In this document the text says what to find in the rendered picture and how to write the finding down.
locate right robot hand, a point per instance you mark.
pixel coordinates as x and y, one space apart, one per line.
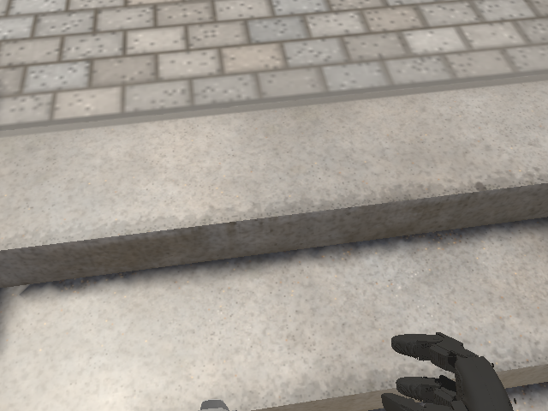
477 386

